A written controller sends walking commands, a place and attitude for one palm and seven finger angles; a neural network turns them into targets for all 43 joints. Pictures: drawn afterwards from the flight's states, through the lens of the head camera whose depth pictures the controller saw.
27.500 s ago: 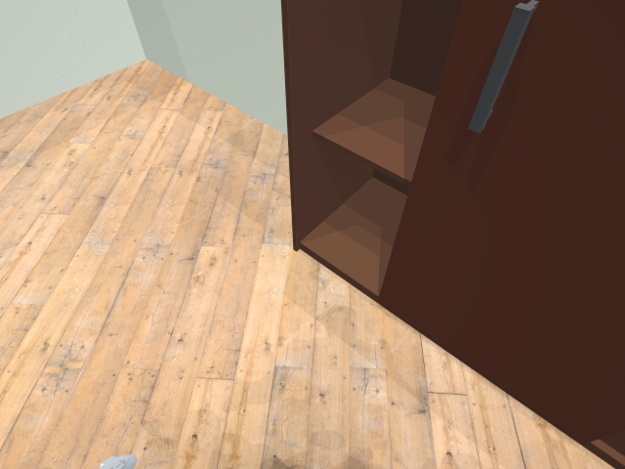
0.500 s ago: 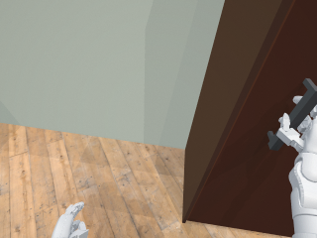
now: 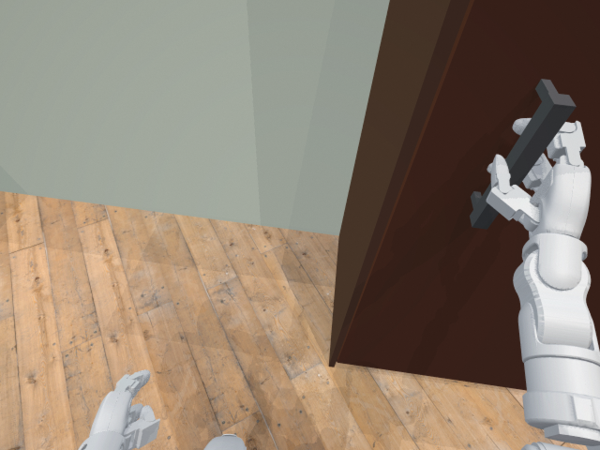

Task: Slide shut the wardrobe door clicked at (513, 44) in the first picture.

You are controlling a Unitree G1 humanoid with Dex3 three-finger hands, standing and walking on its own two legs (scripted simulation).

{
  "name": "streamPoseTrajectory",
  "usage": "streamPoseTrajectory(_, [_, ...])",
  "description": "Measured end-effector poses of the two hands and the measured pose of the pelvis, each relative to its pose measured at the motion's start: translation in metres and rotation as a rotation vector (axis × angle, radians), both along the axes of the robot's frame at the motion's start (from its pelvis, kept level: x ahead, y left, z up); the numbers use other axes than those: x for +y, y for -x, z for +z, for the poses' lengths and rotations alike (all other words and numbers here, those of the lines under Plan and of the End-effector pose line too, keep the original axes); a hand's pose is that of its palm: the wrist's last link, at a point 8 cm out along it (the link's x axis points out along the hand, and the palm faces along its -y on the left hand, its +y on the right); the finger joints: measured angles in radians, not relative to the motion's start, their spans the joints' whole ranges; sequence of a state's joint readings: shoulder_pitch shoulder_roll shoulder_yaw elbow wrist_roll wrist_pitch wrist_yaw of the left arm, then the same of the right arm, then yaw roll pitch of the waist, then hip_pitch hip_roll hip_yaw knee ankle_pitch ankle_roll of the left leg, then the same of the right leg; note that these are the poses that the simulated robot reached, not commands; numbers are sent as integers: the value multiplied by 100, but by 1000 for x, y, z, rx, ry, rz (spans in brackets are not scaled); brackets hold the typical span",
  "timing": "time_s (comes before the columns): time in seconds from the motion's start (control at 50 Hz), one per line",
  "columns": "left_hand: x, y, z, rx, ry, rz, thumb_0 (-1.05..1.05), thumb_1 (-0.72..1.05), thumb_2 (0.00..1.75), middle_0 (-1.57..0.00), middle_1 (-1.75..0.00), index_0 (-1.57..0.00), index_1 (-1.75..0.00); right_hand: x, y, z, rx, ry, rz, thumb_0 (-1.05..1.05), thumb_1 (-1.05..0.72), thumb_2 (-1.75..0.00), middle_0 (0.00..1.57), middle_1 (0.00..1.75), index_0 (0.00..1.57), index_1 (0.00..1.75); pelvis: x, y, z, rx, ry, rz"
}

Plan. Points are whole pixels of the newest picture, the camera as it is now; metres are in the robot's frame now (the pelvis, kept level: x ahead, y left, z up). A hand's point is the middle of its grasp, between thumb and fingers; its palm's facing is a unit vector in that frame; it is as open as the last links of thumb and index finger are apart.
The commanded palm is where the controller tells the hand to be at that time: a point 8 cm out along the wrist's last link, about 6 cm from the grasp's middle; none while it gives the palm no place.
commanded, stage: stop walking and hold the door there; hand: right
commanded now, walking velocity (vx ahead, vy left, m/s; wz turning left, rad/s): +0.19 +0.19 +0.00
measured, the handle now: (509, 161) +0.44 -0.22 +0.18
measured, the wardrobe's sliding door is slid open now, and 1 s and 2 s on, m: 0.00 0.00 0.00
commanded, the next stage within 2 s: loosen the grip on the handle in 0.70 s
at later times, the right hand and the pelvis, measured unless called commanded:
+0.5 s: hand (498, 187) +0.39 -0.19 +0.18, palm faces +0.20 +0.97 -0.12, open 6.6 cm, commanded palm +0.36 -0.22 +0.17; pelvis -0.01 -0.03 +0.01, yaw +4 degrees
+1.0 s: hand (506, 177) +0.40 -0.20 +0.19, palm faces +0.24 +0.97 -0.10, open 7.7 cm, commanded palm +0.35 -0.23 +0.19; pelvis -0.01 +0.00 +0.01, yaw +2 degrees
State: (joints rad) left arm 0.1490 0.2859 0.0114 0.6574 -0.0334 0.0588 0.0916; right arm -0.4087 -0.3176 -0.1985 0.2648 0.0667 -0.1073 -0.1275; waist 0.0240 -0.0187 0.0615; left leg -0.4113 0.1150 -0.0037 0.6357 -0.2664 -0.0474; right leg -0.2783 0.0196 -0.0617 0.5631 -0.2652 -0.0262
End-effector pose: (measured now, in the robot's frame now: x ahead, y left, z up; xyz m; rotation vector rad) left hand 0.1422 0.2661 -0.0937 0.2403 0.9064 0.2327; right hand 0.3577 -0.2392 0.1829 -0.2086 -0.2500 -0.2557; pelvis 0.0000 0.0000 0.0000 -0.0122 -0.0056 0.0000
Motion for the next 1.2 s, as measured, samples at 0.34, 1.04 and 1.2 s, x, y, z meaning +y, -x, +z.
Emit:
streamPoseTrajectory(0.34, [-78, 44, -13, 34, 147, -32, 1, 90, 90, -21, -30, -21, -30, 1, -1, 2, 52, -23, 69, -4, -69, -80, 46, 140, 16, 135, -27, 13, 10, 3, -28, 63])
streamPoseTrajectory(1.04, [-26, 39, 9, -36, 58, -69, 1, 90, 90, -21, -30, -20, -30, -1, -12, 5, 102, -33, 11, 0, -24, -59, 53, 141, 40, 140, -1, 14, 8, 8, -15, 27])
streamPoseTrajectory(1.2, [-5, 45, 1, 8, 46, -19, 1, 91, 90, -21, -30, -20, -30, 6, -11, 1, 92, -63, -13, 0, 32, -32, 45, 136, 36, 135, 5, 7, 7, 24, -9, 27])
